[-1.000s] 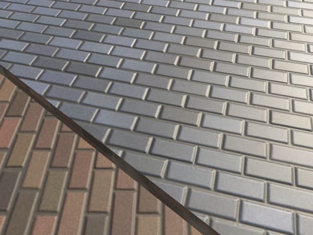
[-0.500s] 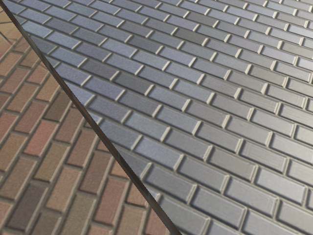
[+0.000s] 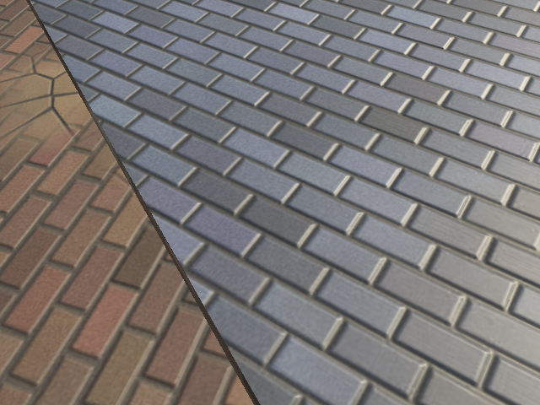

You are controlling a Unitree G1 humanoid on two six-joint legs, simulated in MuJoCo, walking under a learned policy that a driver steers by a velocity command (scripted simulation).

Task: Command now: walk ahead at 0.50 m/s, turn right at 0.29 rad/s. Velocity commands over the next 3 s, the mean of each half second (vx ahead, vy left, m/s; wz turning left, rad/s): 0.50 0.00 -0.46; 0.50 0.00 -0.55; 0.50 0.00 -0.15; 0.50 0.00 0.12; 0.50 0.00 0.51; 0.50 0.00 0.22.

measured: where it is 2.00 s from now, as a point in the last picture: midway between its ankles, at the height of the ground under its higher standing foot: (470, 213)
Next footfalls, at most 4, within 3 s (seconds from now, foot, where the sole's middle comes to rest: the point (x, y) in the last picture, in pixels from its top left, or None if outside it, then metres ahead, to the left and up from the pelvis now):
0.20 left None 0.28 0.15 -0.78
0.68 right None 0.42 -0.15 -0.66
1.22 left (380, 266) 0.81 -0.18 -0.66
1.72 right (517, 239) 0.90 -0.55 -0.66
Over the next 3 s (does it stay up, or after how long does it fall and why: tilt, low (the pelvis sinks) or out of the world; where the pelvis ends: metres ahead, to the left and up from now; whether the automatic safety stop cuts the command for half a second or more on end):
stays up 1.47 -0.66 0.12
